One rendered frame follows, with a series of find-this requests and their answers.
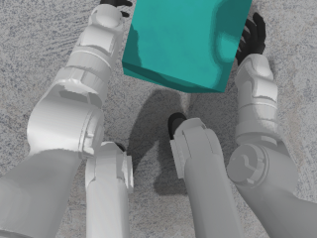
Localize robot right shin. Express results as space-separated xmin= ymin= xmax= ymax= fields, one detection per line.
xmin=174 ymin=118 xmax=224 ymax=162

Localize right robot upper arm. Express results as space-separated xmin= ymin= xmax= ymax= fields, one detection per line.
xmin=226 ymin=143 xmax=317 ymax=238

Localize carton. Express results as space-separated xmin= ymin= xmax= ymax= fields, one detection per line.
xmin=122 ymin=0 xmax=253 ymax=93

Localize left robot upper arm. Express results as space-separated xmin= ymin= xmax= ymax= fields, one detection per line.
xmin=0 ymin=95 xmax=105 ymax=238

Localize robot left forearm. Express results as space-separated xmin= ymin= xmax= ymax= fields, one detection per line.
xmin=27 ymin=4 xmax=125 ymax=144

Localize right robot thigh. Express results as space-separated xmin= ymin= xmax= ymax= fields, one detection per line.
xmin=169 ymin=126 xmax=246 ymax=238

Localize right robot hand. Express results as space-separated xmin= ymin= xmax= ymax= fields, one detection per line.
xmin=235 ymin=12 xmax=266 ymax=66

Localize left robot hand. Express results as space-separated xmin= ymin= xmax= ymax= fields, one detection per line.
xmin=100 ymin=0 xmax=133 ymax=18

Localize robot right forearm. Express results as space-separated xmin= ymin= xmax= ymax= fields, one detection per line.
xmin=234 ymin=54 xmax=293 ymax=160

